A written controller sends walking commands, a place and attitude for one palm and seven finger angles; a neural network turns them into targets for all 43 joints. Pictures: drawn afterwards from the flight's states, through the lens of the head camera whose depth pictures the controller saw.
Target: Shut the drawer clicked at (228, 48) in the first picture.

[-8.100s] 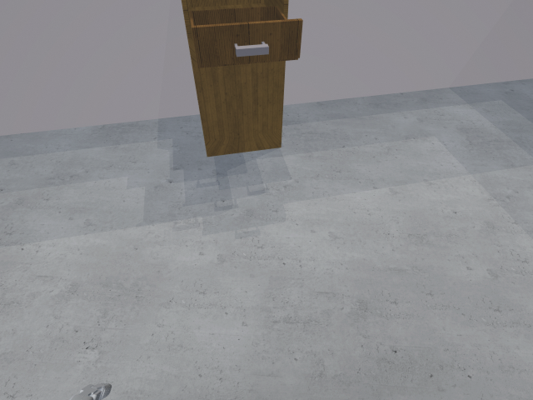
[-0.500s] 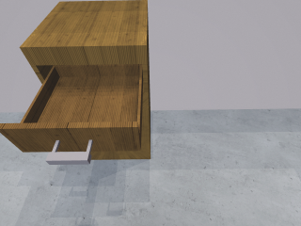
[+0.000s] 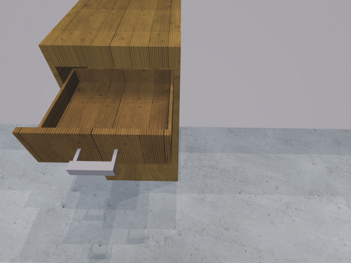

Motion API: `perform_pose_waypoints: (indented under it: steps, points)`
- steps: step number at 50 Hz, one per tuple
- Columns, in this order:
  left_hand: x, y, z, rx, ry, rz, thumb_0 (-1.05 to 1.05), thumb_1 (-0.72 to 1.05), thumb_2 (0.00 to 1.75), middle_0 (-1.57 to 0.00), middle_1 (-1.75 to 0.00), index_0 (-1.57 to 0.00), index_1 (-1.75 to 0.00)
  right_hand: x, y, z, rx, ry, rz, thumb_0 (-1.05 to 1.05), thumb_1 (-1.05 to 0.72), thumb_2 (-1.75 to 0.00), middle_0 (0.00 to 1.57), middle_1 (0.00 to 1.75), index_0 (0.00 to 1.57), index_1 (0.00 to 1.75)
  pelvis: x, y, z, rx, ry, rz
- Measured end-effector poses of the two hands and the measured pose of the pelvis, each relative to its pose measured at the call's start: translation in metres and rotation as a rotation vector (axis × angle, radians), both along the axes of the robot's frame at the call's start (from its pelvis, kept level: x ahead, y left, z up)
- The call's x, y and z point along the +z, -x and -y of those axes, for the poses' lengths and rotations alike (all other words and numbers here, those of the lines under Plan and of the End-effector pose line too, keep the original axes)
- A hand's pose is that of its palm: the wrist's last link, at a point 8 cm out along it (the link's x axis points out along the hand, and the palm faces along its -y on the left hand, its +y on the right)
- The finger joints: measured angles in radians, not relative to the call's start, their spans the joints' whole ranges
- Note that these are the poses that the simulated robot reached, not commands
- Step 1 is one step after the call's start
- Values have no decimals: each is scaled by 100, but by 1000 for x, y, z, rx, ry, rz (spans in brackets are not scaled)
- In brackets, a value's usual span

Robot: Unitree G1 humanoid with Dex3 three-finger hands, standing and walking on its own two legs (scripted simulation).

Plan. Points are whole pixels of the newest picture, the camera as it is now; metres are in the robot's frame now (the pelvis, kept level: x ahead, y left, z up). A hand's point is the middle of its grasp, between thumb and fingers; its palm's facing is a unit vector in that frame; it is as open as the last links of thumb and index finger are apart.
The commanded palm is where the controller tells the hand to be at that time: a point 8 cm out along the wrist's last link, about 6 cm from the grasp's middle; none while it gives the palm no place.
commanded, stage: look again from close up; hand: left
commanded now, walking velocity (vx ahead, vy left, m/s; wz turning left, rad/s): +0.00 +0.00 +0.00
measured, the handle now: (94, 160) +0.36 +0.25 -0.01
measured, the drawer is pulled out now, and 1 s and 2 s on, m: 0.30 0.30 0.30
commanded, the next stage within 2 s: shuffle to correct the standing spot in 0.34 s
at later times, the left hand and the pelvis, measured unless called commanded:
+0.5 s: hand out of the picture -0.02 +0.18 -0.17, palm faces +0.02 -0.98 -0.18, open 7.3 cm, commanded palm none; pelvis +0.00 +0.01 +0.00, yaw -1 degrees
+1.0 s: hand out of the picture +0.10 +0.18 -0.18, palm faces +0.03 -0.98 -0.21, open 7.3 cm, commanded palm none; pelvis +0.09 +0.01 -0.01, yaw +0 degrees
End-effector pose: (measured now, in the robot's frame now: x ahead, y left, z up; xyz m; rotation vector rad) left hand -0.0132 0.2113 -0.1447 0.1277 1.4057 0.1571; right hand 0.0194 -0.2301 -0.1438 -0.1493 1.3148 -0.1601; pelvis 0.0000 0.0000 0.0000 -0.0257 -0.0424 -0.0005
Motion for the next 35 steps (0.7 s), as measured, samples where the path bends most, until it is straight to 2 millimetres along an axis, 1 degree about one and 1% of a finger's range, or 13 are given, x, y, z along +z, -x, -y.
perform_pose_waypoints:
  steps: [2, 6, 11, 15, 19, 23, 28, 32, 35]
  points:
    - [0, 5, -6, 4, 2, -5, 0, 91, 90, -20, -30, -20, -30, 1, 5, -8, 5, -9, 11, 0, -92, -90, 20, 30, 19, 30, 0, 2, -5, -4, -8, 4]
    - [3, 9, -17, 1, -5, 10, 0, 91, 90, -20, -30, -20, -30, -1, 20, -23, 10, -29, -3, 1, -93, -90, 20, 30, 20, 30, 2, 6, -13, -7, -21, 5]
    - [8, 13, -27, -7, -21, 11, 0, 91, 90, -20, -30, -20, -30, -3, 39, -38, 7, -63, -44, 1, -92, -90, 20, 30, 20, 30, 3, 11, -18, -10, -34, -5]
    - [11, 17, -29, -8, -27, -7, 0, 91, 90, -20, -30, -20, -30, -5, 50, -44, 0, -82, -83, 1, -92, -90, 20, 30, 20, 30, 4, 11, -19, -10, -39, -16]
    - [11, 18, -26, -4, -24, -27, 0, 91, 90, -20, -30, -20, -30, -5, 56, -45, -7, -89, -116, 0, -91, -90, 20, 30, 20, 30, 4, 8, -18, -11, -41, -22]
    - [10, 16, -18, -2, -10, -39, 0, 91, 90, -20, -30, -20, -30, -5, 56, -43, -11, -87, -135, 0, -91, -90, 20, 30, 20, 30, 5, 3, -15, -11, -41, -27]
    - [5, 6, -6, -4, 15, -40, 0, 91, 90, -20, -30, -20, -30, -5, 50, -37, -11, -77, -147, 0, -91, -90, 20, 30, 20, 30, 3, -6, -11, -13, -41, -29]
    - [0, -6, 1, 2, 31, -36, 0, 91, 90, -20, -30, -20, -30, -7, 40, -30, -13, -67, -155, 0, -91, -90, 20, 30, 20, 30, 0, -20, -8, -13, -39, -34]
    - [-3, -16, 4, 12, 39, -32, 0, 91, 90, -20, -30, -20, -30, -8, 29, -27, -11, -59, -155, 0, -91, -90, 20, 30, 20, 30, -3, -32, -7, -10, -36, -39]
